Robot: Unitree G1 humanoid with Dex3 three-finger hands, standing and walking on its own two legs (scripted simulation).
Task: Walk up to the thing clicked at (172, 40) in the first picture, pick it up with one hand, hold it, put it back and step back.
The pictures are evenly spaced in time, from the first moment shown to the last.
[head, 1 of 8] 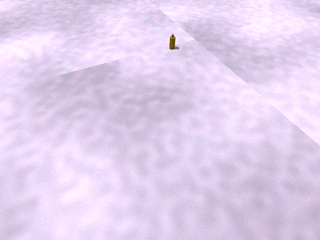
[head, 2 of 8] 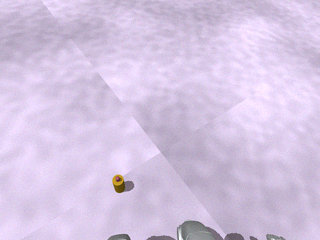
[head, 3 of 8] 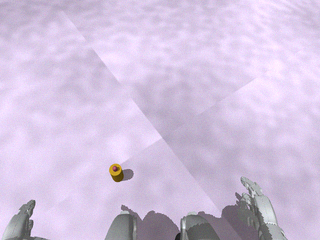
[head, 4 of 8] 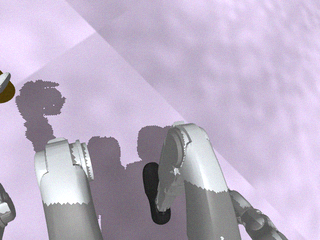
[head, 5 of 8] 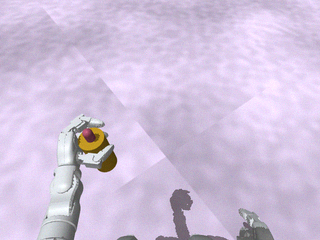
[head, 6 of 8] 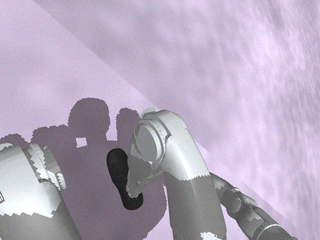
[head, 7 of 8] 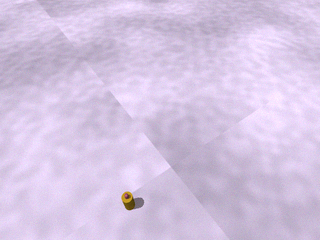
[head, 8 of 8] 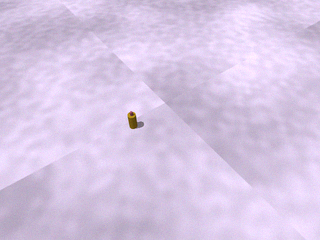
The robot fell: no
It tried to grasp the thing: yes
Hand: left
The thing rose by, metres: 0.68
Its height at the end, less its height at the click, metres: +0.00
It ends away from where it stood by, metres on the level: 0.01
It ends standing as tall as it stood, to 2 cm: yes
